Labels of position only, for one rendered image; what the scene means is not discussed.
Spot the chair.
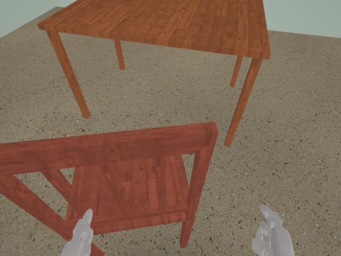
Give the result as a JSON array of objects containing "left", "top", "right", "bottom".
[{"left": 0, "top": 122, "right": 218, "bottom": 256}]

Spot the robot right hand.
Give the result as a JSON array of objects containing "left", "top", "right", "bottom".
[{"left": 252, "top": 204, "right": 295, "bottom": 256}]

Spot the robot left hand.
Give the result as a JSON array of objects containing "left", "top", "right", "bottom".
[{"left": 60, "top": 209, "right": 93, "bottom": 256}]

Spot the table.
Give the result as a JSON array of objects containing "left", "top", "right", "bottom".
[{"left": 37, "top": 0, "right": 271, "bottom": 147}]

